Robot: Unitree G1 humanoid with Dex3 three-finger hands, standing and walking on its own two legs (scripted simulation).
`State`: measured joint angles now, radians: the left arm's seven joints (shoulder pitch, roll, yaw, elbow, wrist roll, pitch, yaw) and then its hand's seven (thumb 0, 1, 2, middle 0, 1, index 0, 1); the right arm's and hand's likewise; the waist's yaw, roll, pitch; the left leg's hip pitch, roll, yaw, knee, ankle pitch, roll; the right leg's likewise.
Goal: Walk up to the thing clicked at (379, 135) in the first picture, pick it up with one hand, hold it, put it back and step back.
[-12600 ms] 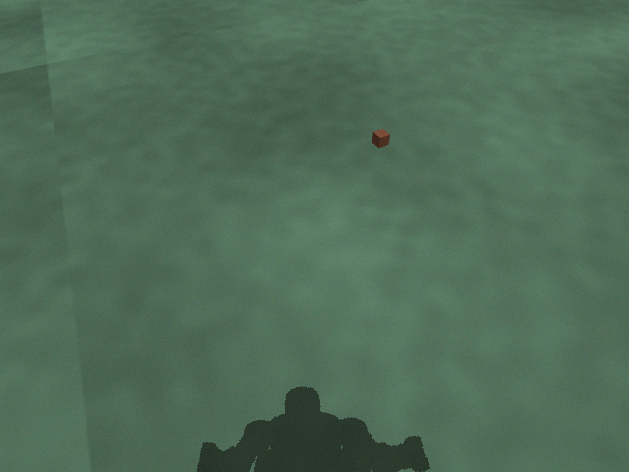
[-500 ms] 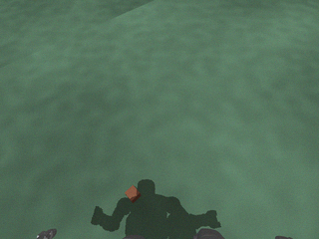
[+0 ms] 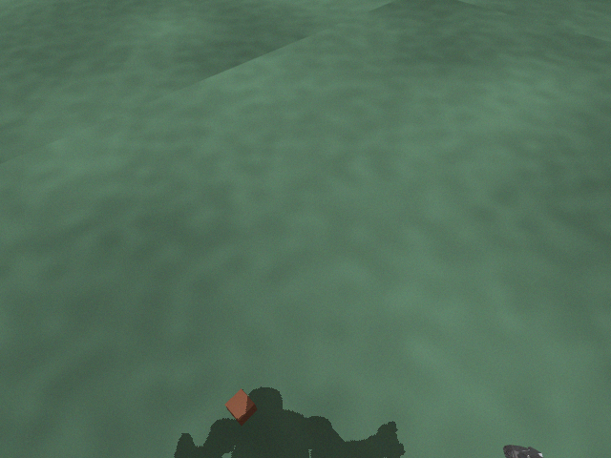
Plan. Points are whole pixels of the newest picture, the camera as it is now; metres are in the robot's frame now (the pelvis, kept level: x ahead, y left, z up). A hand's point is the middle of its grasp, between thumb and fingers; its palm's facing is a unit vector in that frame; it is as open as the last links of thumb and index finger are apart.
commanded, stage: walk up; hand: left
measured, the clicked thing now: (241, 407) +0.38 +0.23 -0.74
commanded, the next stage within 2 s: none
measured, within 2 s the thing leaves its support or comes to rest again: neither
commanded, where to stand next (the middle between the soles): -0.01 +0.02 m, yaw -2 degrees
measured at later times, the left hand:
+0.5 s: hand out of the picture +0.08 +0.30 -0.18, palm faces -0.05 -0.93 -0.37, open 7.4 cm
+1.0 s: hand out of the picture +0.05 +0.29 -0.14, palm faces -0.16 -0.91 -0.39, open 7.4 cm
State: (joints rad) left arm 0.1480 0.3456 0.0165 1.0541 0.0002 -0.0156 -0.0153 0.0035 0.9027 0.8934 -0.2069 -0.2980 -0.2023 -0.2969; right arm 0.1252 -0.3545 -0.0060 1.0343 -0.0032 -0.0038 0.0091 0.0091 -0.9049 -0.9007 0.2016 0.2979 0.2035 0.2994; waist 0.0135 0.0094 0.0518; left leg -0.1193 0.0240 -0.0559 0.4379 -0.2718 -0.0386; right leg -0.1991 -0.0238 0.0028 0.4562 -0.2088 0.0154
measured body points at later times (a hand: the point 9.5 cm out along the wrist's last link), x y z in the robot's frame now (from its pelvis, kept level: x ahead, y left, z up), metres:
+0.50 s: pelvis -0.07 +0.05 -0.02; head -0.01 +0.06 +0.42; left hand +0.09 +0.35 -0.15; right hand +0.00 -0.29 -0.13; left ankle -0.07 +0.15 -0.74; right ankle +0.03 -0.13 -0.74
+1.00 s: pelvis -0.05 +0.01 -0.01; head -0.05 +0.01 +0.44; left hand +0.06 +0.33 -0.12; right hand -0.08 -0.33 -0.12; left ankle -0.07 +0.15 -0.74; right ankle +0.00 -0.12 -0.74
